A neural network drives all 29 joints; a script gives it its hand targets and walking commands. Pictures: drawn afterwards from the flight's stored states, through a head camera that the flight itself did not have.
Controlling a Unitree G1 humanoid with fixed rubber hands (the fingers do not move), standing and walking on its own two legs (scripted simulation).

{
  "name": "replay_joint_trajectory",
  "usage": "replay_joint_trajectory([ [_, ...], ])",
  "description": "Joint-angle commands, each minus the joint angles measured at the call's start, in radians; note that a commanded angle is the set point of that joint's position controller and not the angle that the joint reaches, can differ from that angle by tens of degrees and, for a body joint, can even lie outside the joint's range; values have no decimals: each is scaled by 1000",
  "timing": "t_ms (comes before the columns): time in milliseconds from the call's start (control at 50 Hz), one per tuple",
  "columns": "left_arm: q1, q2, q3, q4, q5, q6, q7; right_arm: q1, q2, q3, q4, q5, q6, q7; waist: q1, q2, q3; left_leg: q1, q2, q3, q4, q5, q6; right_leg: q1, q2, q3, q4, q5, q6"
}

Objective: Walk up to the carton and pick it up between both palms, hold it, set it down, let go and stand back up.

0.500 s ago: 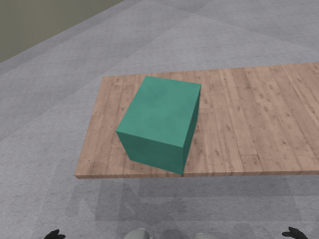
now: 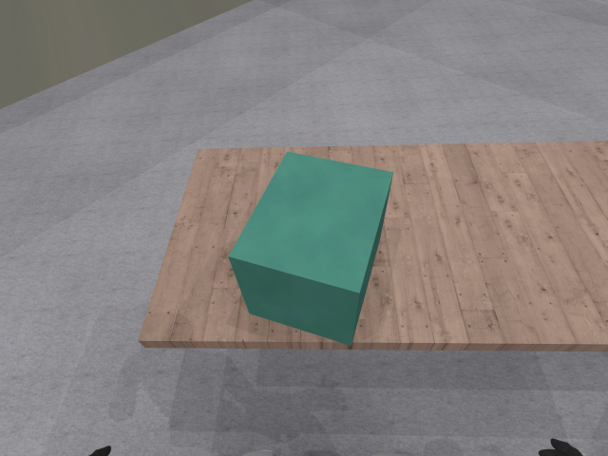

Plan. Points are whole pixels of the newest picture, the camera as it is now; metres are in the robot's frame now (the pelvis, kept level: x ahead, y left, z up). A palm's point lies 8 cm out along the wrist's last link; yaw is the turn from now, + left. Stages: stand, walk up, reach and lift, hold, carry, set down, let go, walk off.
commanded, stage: walk up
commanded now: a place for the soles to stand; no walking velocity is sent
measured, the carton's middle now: (318, 245) +0.48 -0.01 -0.09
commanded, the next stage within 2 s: reach and lift in 1.26 s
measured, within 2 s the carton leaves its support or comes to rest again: neither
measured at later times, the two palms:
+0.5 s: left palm out of the picture +0.11 +0.31 -0.09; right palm out of the picture +0.11 -0.33 -0.10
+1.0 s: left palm out of the picture +0.10 +0.32 -0.10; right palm out of the picture +0.13 -0.32 -0.09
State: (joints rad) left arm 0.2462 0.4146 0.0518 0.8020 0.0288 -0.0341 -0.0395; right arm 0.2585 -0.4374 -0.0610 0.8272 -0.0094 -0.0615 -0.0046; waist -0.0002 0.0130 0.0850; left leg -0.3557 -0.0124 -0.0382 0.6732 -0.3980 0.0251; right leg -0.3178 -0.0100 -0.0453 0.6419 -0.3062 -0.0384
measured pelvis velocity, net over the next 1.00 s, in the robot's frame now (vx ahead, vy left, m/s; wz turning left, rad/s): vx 0.03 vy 0.00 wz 0.01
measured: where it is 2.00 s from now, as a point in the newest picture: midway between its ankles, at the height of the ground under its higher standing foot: outside the picture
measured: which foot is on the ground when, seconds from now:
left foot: down 0.00-1.00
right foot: down 0.00-1.00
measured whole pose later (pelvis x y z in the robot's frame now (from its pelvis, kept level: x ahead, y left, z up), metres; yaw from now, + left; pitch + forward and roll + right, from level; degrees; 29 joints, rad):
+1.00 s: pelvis +0.03 +0.00 +0.00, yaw +1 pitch +0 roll +1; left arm 0.24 0.43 0.03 0.86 0.02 -0.03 -0.04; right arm 0.18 -0.41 -0.04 0.90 -0.01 -0.07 0.00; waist 0.00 -0.02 0.05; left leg -0.32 -0.01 -0.04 0.61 -0.29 0.02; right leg -0.30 -0.01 -0.05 0.65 -0.34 -0.03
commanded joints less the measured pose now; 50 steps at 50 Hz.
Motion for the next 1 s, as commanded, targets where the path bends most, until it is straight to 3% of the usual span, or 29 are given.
replay_joint_trajectory([
  [0, -74, 171, 34, -85, -19, -3, 21, 111, -169, -35, -1, -17, -27, -15, -30, -86, -144, 234, 61, -117, -220, 132, 46, -43, -153, 132, -65, 47, -57],
  [20, -83, 137, 30, -98, -21, 3, 17, 104, -249, -54, -14, -26, -34, -20, -27, 75, -125, 211, 238, -430, -327, 34, 131, -151, -23, 54, 92, -150, 7],
  [40, -63, 175, 37, -95, -21, 19, 21, 95, -313, -69, -23, -17, -30, -17, -29, 102, -92, 153, 330, -588, -404, -200, 241, -199, 21, 81, 176, -337, 4],
  [60, -58, 208, 46, -86, -16, 24, 21, 77, -310, -72, -29, -14, -32, -20, -26, 49, -15, 144, 337, -597, -399, -201, 276, -240, -10, 118, 230, -316, 0],
  [140, 5, 190, 55, -63, -9, 11, 14, 31, -235, -52, -44, -18, -24, -15, -1, 138, -37, 144, 247, -387, -309, 142, 222, -137, -28, 90, 135, -236, 11],
  [200, 74, 159, 54, -30, -3, -5, 20, -14, -206, -40, -62, -7, -7, -6, 48, 96, -124, 80, 201, -266, -157, 267, 157, 97, -13, 68, -157, -71, -12],
  [220, 89, 191, 58, -27, 8, -15, 30, -44, -157, -18, -71, 5, -3, -6, 72, 18, -139, -15, 142, -190, -39, 253, 87, 201, -97, 207, -298, -76, -36],
  [240, 66, 267, 72, -20, 11, -32, 34, -29, -108, -9, -64, 15, 4, -5, 52, -143, -91, -170, -11, -55, 112, 83, 18, 232, -265, 457, -393, -88, -56],
  [260, 29, 267, 70, -25, 4, -32, 28, -20, -141, -21, -45, 18, 8, -17, 40, -127, -16, -185, -23, -55, 130, -146, 0, 182, -337, 474, -376, 0, -126],
  [300, 12, 224, 50, -26, -6, -30, 29, 18, -149, -13, -19, 16, -3, -14, 26, -106, -76, -141, 7, -29, 94, -157, -4, 256, -296, 366, -253, 282, -176],
  [340, -31, 215, 41, -21, -5, -24, 25, 46, -122, -6, 4, 10, -21, -14, 2, -183, -129, -8, 17, 23, -68, -2, 6, 213, -235, 235, -181, 460, -143],
  [360, -52, 217, 50, -35, -16, -13, 26, 39, -149, -14, 3, 4, -25, -13, 0, -129, -155, 43, -3, 58, -116, 81, 19, 206, -203, 171, -136, 484, -102],
  [400, -62, 180, 31, -54, -20, -8, 23, 34, -175, -27, 3, -7, -31, -20, -11, -110, -185, 195, 64, -73, -143, 337, 52, 64, -150, 121, -75, 304, -52],
  [440, -72, 182, 37, -62, -18, 0, 24, 22, -239, -34, -4, -4, -33, -22, 6, -19, -145, 143, 222, -328, -178, 253, 168, -24, -46, 83, 0, -64, 5],
  [460, -50, 169, 34, -51, -19, 3, 24, 5, -238, -32, 4, -1, -30, -19, 13, 4, -135, 120, 247, -352, -200, 211, 194, -3, -34, 88, -9, -127, -5],
  [480, -38, 165, 35, -41, -13, 1, 25, -9, -230, -32, 3, -4, -24, -16, 17, 14, -104, 82, 229, -337, -202, 166, 194, 11, -30, 87, -34, -148, -19],
  [520, 1, 187, 39, -39, -6, -13, 22, -51, -191, -18, -17, -4, -21, -13, 33, 51, -105, 4, 152, -207, -159, 184, 101, 98, -87, 165, -167, -68, -45],
  [540, 8, 228, 54, -20, 1, -24, 23, -58, -161, -13, -19, 7, -15, -12, 35, -63, -119, -53, 62, -93, -33, 161, 56, 158, -173, 277, -272, -50, -71],
  [580, -22, 225, 52, -28, -3, -28, 24, -52, -134, -3, -10, 7, -15, -9, 25, -102, -110, -93, 12, 6, -12, 15, 12, 226, -265, 317, -263, 141, -146],
  [620, -33, 214, 40, -31, -8, -20, 25, -37, -152, -5, 5, 3, -27, -13, 15, -68, -154, 17, 39, -19, -100, 160, 21, 204, -237, 240, -171, 273, -130],
  [640, -50, 198, 32, -36, -12, -15, 24, -12, -156, -5, 11, 1, -31, -12, -4, -75, -172, 116, 51, -65, -122, 279, 37, 128, -183, 163, -143, 268, -85],
  [700, -63, 180, 32, -36, -23, -5, 25, 2, -223, -17, 12, -3, -39, -17, 6, 12, -197, 166, 186, -283, -151, 417, 144, 50, -58, 80, -14, 96, -9],
  [740, -18, 177, 39, -24, -16, -6, 28, -32, -227, -23, 11, 3, -26, -20, 23, 12, -181, 107, 196, -279, -136, 351, 167, 76, -60, 117, -47, 36, -7],
  [760, -13, 201, 40, -27, -8, -11, 28, -48, -205, -18, -3, 3, -21, -16, 30, -7, -176, 85, 151, -219, -93, 268, 127, 87, -101, 129, -126, -2, -21],
  [800, -46, 223, 41, -7, -14, -15, 30, -101, -136, 5, 3, 12, -12, -16, 14, -52, -142, 35, 54, -64, -42, 308, 33, 144, -187, 217, -234, 213, -48],
  [840, -74, 223, 42, -7, -18, -10, 34, -76, -146, 2, 25, 10, -12, -19, 1, -56, -133, 47, 38, -35, -56, 271, 26, 143, -212, 196, -204, 288, -74],
  [880, -87, 212, 30, -2, -18, -6, 32, -55, -146, 5, 39, 5, -15, -17, -12, -58, -166, 133, 75, -85, -113, 355, 42, 112, -152, 141, -166, 229, -55],
  [920, -92, 191, 26, -1, -26, 4, 30, -68, -177, -2, 42, 3, -20, -18, 6, 22, -188, 149, 136, -187, -146, 391, 76, 84, -101, 99, -124, 124, -22],
  [980, -65, 170, 24, 11, -20, 9, 27, -96, -191, 8, 45, 4, -17, -18, 21, -16, -127, 30, 146, -206, -176, 294, 104, 117, -88, 108, -142, 34, -22],
])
